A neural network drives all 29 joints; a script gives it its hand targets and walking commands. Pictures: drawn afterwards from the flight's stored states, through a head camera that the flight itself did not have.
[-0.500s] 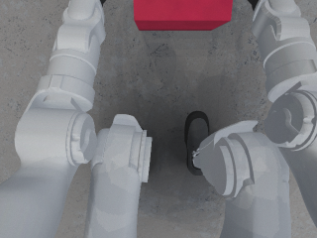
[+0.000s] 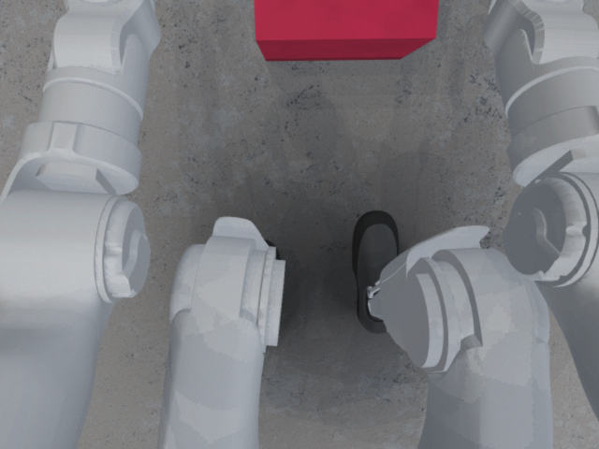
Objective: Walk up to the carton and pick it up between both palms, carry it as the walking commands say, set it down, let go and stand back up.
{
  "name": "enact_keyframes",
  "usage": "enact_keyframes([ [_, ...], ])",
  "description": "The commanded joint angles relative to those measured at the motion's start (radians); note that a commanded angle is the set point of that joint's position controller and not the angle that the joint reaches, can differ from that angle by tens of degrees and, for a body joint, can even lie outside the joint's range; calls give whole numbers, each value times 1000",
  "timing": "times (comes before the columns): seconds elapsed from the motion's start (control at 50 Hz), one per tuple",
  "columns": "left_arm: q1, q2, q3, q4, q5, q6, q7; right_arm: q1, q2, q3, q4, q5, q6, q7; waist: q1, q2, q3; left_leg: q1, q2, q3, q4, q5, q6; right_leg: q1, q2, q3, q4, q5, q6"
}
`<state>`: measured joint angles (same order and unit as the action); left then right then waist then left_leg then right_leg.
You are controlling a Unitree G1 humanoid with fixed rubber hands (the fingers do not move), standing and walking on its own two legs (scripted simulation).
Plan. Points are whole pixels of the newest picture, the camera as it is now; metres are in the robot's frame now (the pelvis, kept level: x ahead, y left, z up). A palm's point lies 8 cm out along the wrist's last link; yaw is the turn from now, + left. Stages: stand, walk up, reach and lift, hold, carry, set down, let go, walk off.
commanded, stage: set down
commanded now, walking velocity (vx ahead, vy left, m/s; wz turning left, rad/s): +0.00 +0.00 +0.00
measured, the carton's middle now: out of the picture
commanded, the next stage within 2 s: let go in 1.28 s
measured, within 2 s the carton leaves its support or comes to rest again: neither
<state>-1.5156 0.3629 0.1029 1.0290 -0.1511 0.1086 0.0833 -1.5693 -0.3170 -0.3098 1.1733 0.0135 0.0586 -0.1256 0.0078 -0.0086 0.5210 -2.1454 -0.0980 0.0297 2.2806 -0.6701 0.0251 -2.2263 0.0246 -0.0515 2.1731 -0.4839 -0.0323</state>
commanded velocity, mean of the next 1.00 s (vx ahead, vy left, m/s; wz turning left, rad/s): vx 0.00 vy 0.00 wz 0.00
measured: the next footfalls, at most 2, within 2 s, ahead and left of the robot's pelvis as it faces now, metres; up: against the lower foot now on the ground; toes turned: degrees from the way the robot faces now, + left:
none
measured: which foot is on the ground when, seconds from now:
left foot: down 0.00-1.00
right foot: down 0.00-1.00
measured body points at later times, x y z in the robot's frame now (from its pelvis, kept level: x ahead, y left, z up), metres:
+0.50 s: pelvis -0.01 +0.00 +0.09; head +0.36 +0.01 +0.33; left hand +0.59 +0.17 -0.04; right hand +0.58 -0.18 -0.04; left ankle +0.09 +0.10 -0.33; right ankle +0.14 -0.10 -0.33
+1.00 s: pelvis -0.01 +0.01 +0.21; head +0.35 +0.02 +0.47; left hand +0.59 +0.18 +0.11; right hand +0.58 -0.18 +0.11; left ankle +0.09 +0.10 -0.33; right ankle +0.14 -0.10 -0.33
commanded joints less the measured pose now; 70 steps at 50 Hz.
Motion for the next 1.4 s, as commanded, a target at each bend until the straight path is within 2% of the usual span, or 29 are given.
enact_keyframes([
  [0.0,-340,175,-48,-167,-73,18,19,-203,-187,70,-190,130,18,-41,-113,84,-1572,420,49,-56,-274,325,-39,881,-4,63,-111,353,15],
  [0.04,-367,179,-59,-291,-85,32,27,-231,-192,77,-298,152,37,-50,-107,109,-1720,514,41,-49,-293,350,-38,936,6,52,-126,369,10],
  [0.12,-362,177,-64,-257,-78,90,39,-216,-199,69,-303,138,103,-52,-117,94,-1729,595,40,-47,-364,277,-32,910,7,14,-178,268,13],
  [0.18,-361,186,-43,-371,-75,117,47,-221,-214,58,-422,131,129,-60,-114,84,-1852,660,29,-37,-391,304,-31,1009,20,16,-210,304,10],
  [0.28,-320,186,-25,-384,-51,160,48,-184,-203,48,-462,124,179,-61,-113,94,-1892,696,16,-33,-456,330,-28,1056,36,25,-294,329,10],
  [0.36,-298,171,-14,-361,-43,181,37,-159,-204,17,-451,95,198,-47,-142,93,-1862,729,15,-54,-530,324,-29,1056,43,22,-365,320,10],
  [0.38,-318,177,-10,-398,-32,180,36,-158,-203,6,-461,92,199,-49,-138,120,-1879,729,12,-47,-538,336,-33,1052,46,28,-385,331,6],
  [0.44,-300,195,9,-375,-14,188,34,-132,-195,15,-448,89,211,-40,-126,103,-1913,765,13,-50,-579,351,-33,1097,52,28,-428,352,11],
  [0.46,-308,187,1,-344,-18,194,29,-128,-203,2,-423,76,214,-39,-153,101,-1893,775,15,-57,-602,341,-33,1083,55,19,-445,343,13],
  [0.5,-329,195,1,-442,-23,195,31,-156,-215,1,-531,87,214,-38,-146,108,-2002,867,13,-60,-628,403,-35,1148,60,21,-477,390,11],
  [0.56,-321,195,-6,-444,-24,219,32,-124,-232,3,-524,102,240,-34,-152,132,-2078,941,10,-55,-665,427,-42,1193,63,20,-527,413,8],
  [0.58,-303,196,-6,-400,-21,230,31,-128,-240,4,-514,94,249,-33,-155,112,-2051,939,10,-59,-687,393,-37,1185,61,15,-543,375,13],
  [0.62,-299,204,-1,-454,-14,239,34,-148,-226,19,-605,110,258,-32,-137,96,-2104,1002,6,-60,-717,429,-33,1234,65,10,-575,398,17],
  [0.64,-310,206,-2,-443,-15,243,33,-138,-239,8,-582,113,262,-32,-142,119,-2083,984,9,-56,-728,428,-36,1237,62,22,-594,401,12],
  [0.66,-312,203,1,-418,-20,249,27,-128,-228,25,-549,108,274,-30,-146,94,-2065,966,8,-53,-754,397,-35,1264,61,23,-619,388,13],
  [0.72,-311,205,-3,-463,-21,261,24,-134,-236,26,-603,121,283,-25,-139,105,-2124,1043,10,-60,-804,428,-35,1323,59,27,-666,410,11],
  [0.8,-291,208,2,-415,-13,274,16,-124,-224,41,-570,129,303,-14,-124,94,-2086,1075,12,-55,-874,429,-32,1354,57,32,-741,410,13],
  [0.86,-292,185,-7,-420,-16,270,5,-91,-221,21,-550,111,298,-7,-156,95,-2085,1124,15,-67,-935,449,-35,1385,56,28,-799,433,13],
  [0.92,-301,207,-1,-456,-15,275,5,-115,-238,21,-606,110,303,-13,-146,90,-2142,1178,14,-65,-989,461,-36,1465,55,34,-855,450,13],
  [0.96,-315,201,-6,-453,-8,281,8,-106,-245,11,-578,107,308,-8,-160,105,-2129,1231,17,-67,-1032,453,-43,1448,54,25,-896,431,12],
  [1.0,-264,196,-11,-409,-2,283,4,-89,-229,26,-572,114,311,-4,-137,113,-2112,1266,15,-67,-1067,484,-40,1476,54,33,-934,447,14],
  [1.02,-283,195,-7,-428,-6,282,2,-87,-233,26,-566,104,309,-3,-154,96,-2110,1276,15,-68,-1093,466,-42,1500,53,31,-961,441,14],
  [1.08,-270,207,1,-428,1,280,-4,-106,-240,24,-613,105,307,-5,-136,81,-2137,1312,16,-71,-1152,493,-36,1587,53,45,-1018,483,19],
  [1.16,-214,151,13,-261,32,264,-24,-44,-202,2,-461,48,291,16,-149,87,-1898,1298,27,-86,-1254,453,-36,1537,38,48,-1112,424,17],
  [1.2,-179,126,37,-223,59,230,-39,-32,-186,-9,-471,22,254,23,-139,95,-1907,1320,20,-87,-1253,529,-43,1605,34,57,-1129,507,18],
  [1.26,-152,90,51,-170,79,187,-55,5,-150,-22,-404,-30,218,35,-152,50,-1830,1287,19,-89,-1281,516,-51,1623,34,51,-1152,503,26],
  [1.28,-157,73,52,-152,85,180,-59,30,-142,-35,-361,-44,214,39,-157,69,-1759,1254,21,-89,-1293,501,-55,1590,30,50,-1157,487,26],
  [1.34,-78,45,74,-158,106,164,-54,89,-129,-29,-379,-60,188,58,-137,71,-1775,1325,24,-96,-1318,566,-61,1597,35,47,-1178,514,29],
  [1.38,2,54,94,-176,132,158,-40,135,-120,-9,-401,-73,178,76,-101,57,-1731,1324,26,-91,-1334,585,-59,1603,36,47,-1188,513,37],
])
